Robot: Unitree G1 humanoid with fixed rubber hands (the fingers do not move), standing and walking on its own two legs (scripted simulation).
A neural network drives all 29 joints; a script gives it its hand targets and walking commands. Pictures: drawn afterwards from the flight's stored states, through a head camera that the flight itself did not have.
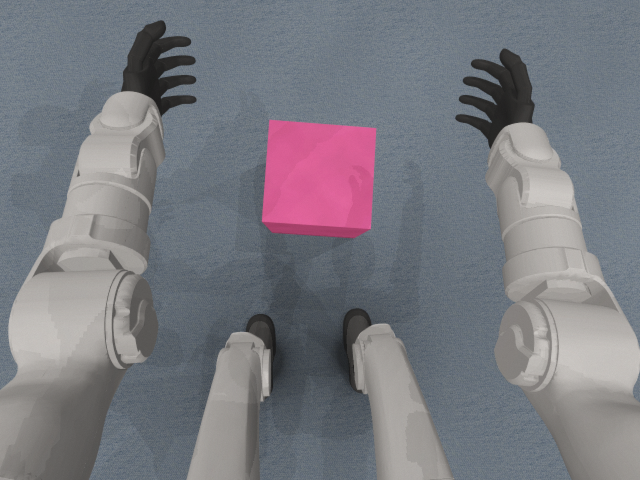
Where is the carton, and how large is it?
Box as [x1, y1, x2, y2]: [262, 120, 375, 237]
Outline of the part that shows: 269,120 262,212 263,223 272,232 341,237 355,237 369,229 371,216 375,128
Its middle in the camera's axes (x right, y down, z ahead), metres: -0.01 -0.12 +0.87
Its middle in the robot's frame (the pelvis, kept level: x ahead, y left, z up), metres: +0.52 -0.03 -0.53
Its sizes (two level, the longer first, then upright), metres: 0.210 0.200 0.250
